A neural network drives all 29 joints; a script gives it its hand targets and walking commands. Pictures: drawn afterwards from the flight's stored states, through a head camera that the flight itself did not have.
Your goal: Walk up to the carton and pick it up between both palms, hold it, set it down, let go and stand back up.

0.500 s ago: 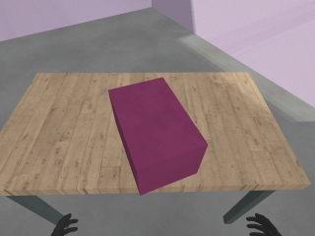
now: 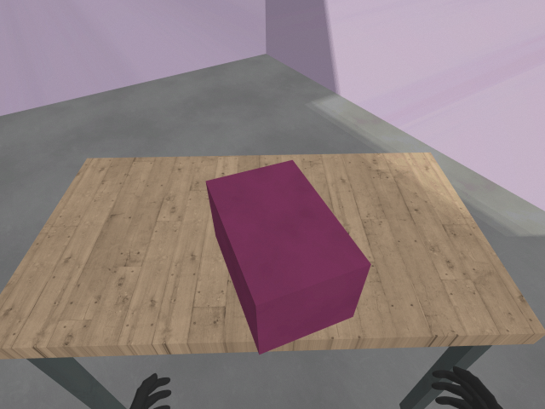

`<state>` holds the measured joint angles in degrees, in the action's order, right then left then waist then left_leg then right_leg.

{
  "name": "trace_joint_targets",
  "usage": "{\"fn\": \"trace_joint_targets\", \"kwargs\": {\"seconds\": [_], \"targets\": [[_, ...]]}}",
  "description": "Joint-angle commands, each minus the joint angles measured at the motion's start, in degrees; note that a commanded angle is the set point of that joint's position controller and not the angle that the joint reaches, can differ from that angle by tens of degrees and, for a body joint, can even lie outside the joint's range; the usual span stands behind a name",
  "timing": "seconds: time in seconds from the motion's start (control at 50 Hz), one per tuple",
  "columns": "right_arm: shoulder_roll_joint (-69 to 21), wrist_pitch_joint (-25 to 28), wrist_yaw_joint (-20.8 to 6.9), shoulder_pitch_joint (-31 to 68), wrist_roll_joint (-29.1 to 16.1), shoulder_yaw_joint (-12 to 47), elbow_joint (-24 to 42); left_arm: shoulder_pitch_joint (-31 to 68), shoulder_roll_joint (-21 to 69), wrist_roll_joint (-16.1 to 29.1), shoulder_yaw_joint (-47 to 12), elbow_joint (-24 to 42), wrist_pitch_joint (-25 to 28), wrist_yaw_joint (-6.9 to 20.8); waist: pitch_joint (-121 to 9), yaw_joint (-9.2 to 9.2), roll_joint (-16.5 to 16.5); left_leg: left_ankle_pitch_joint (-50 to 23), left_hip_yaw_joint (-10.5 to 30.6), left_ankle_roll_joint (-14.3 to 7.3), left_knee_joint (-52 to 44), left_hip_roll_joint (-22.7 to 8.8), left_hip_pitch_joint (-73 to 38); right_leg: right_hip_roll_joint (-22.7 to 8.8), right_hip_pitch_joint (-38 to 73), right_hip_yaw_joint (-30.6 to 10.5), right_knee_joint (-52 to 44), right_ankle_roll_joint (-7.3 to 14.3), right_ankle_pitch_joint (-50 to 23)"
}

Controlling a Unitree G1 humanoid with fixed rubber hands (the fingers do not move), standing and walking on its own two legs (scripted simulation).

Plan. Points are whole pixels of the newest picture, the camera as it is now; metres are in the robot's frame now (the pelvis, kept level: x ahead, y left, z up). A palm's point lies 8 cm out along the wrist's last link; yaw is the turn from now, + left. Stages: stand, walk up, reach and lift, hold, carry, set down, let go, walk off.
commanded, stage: reach and lift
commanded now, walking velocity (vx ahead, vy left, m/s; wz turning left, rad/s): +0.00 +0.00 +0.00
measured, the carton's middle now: (277, 247) +0.44 +0.02 -0.03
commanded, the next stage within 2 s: none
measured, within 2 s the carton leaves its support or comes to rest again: neither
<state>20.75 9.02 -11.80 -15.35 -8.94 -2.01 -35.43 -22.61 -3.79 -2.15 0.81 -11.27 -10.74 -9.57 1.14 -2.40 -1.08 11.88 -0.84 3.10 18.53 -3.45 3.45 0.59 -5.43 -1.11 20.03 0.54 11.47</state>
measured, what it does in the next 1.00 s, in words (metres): stands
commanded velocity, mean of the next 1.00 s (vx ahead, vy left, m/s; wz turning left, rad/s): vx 0.00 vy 0.00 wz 0.00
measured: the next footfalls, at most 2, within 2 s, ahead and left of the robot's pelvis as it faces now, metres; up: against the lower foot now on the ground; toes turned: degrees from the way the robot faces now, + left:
none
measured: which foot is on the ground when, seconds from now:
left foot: down 0.00-1.00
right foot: down 0.00-1.00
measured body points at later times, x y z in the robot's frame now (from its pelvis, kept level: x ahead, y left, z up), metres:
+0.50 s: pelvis -0.01 -0.02 +0.00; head -0.02 -0.01 +0.45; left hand +0.17 +0.17 -0.02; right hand +0.18 -0.27 -0.03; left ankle -0.02 +0.15 -0.75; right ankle +0.00 -0.12 -0.75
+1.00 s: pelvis -0.02 -0.04 +0.00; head -0.01 -0.02 +0.44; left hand +0.20 +0.15 +0.02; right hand +0.24 -0.25 +0.01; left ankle -0.02 +0.15 -0.75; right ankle +0.00 -0.12 -0.75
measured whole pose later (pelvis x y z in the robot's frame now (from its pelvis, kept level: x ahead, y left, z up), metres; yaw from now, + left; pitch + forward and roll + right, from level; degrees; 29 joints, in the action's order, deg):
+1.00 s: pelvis -0.02 -0.04 +0.00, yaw +1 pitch -2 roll +1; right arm 23.1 10.7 -8.8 -7.3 -22.0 5.7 -21.7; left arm -15.1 2.7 -0.2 -3.3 7.4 -11.8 -18.0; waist 3.2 -4.1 -3.2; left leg 10.5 0.8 3.6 19.4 -5.4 6.9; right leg 2.7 -10.3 0.5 24.6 3.5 12.2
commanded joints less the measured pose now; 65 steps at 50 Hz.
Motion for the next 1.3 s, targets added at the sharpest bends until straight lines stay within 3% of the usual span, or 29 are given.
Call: {"fn": "trace_joint_targets", "kwargs": {"seconds": [0.0, 0.22, 0.34, 0.38, 0.48, 0.64, 0.72, 0.78, 0.82, 0.94, 0.98, 1.0, 1.08, 1.28], "targets": [[13.4, 3.1, -0.6, 5.2, -2.4, -4.8, 10.8, 3.5, -1.7, -0.4, 0.2, 12.9, 4.3, -1.7, -2.3, -0.55, -1.6, -8.9, -1.6, 0.0, -2.4, 3.4, -0.8, 2.2, -3.2, 1.6, -4.6, 2.8, -6.3], [15.0, 4.6, -1.6, 5.1, -6.1, -4.2, 14.9, 3.8, 1.9, 0.7, -2.8, 19.9, 6.2, -3.9, -3.4, 0.35, -3.4, -7.4, -1.0, -0.7, -1.0, 3.3, -1.0, 2.1, -5.4, 1.5, -3.6, 3.1, -5.2], [15.4, 5.4, -1.4, 5.1, -7.8, -2.1, 18.4, 3.6, 3.4, 0.1, -2.9, 21.9, 6.5, -4.7, -3.0, -0.28, -5.7, -6.9, -1.1, -1.7, -0.6, 3.5, -0.4, 1.8, -6.0, 1.1, -3.3, 2.6, -5.2], [15.4, 5.8, -1.2, 5.3, -8.6, -1.8, 19.2, 4.1, 4.0, 0.1, -3.3, 23.0, 6.5, -5.1, -3.7, -0.42, -4.7, -7.4, -1.1, -1.6, -0.3, 3.5, -0.7, 1.8, -6.1, 1.0, -3.1, 2.9, -5.5], [15.9, 6.7, -0.8, 6.0, -9.9, -0.7, 23.0, 5.1, 5.2, 0.3, -4.3, 26.6, 6.8, -5.9, -4.3, -0.9, -5.7, -7.4, -1.2, -2.3, 0.0, 3.8, -0.6, 1.9, -6.1, 0.7, -3.0, 2.4, -6.4], [15.6, 8.2, 0.4, 6.6, -12.5, 1.1, 25.2, 6.0, 6.6, 0.0, -6.0, 31.2, 7.8, -7.1, -5.7, -1.36, -5.5, -8.2, -1.3, -2.7, 0.4, 4.4, 0.2, 1.4, -4.4, 0.0, -2.1, 2.0, -10.9], [15.2, 9.0, 0.9, 8.0, -13.3, 1.7, 24.8, 6.8, 7.4, 0.4, -6.6, 32.1, 8.0, -7.6, -7.0, -1.37, -6.9, -7.5, -1.4, -3.4, 0.6, 4.4, 1.0, 0.9, -3.2, -0.9, -2.0, 1.5, -11.6], [14.8, 8.3, 1.4, 11.7, -13.8, 1.9, 24.3, 10.3, 7.3, 0.1, -6.2, 31.7, 6.7, -8.0, -6.2, -1.48, -5.3, -5.5, -1.2, -3.3, 0.1, 4.3, 1.1, 0.5, -3.9, -1.8, -2.8, 1.8, -7.7], [14.6, 7.4, 2.3, 12.3, -13.3, 2.1, 25.3, 11.3, 7.0, 0.2, -5.3, 31.0, 5.7, -8.1, -5.9, -1.88, -7.2, -5.1, -1.5, -3.6, -0.1, 4.3, 2.6, 0.1, -2.4, -2.4, -2.8, 1.5, -7.9], [13.9, 4.7, 3.4, 19.8, -13.5, 1.8, 26.0, 18.5, 7.0, 1.3, -4.8, 33.4, 2.2, -8.6, -9.1, -2.22, -5.4, -4.8, -1.5, -3.6, -0.5, 3.7, 1.4, 0.1, -2.9, -2.7, -3.5, 1.8, -3.5], [14.4, 4.0, 3.7, 21.5, -13.8, 1.5, 24.8, 19.9, 7.3, 1.6, -4.5, 33.5, 0.7, -8.7, -10.0, -2.28, -4.3, -7.0, -1.6, -3.4, -0.4, 3.5, -0.1, 0.5, -2.9, -2.0, -3.2, 2.0, -5.8], [14.1, 3.5, 4.0, 21.7, -13.8, 1.9, 25.3, 20.1, 7.3, 1.9, -4.1, 33.0, 0.2, -8.5, -10.1, -2.38, -5.8, -6.8, -1.5, -3.7, -0.5, 3.5, 1.0, 0.4, -2.1, -2.4, -3.0, 1.7, -5.8], [15.1, 2.2, 4.8, 26.2, -13.7, 1.7, 24.7, 23.1, 7.2, 2.1, -3.8, 32.9, -2.6, -8.1, -11.0, -1.94, -5.8, -8.5, -1.2, -3.7, -0.4, 3.2, -0.3, 0.8, -1.8, -2.0, -3.1, 1.9, -6.8], [16.0, -0.6, 6.5, 33.1, -16.0, 3.5, 23.5, 27.9, 8.6, 1.4, -1.8, 36.0, -8.4, -7.7, -15.5, -2.52, -4.5, -20.0, -0.7, -2.9, 0.9, 3.2, -5.4, 2.4, 0.6, -1.3, -2.5, 2.5, -18.1]]}}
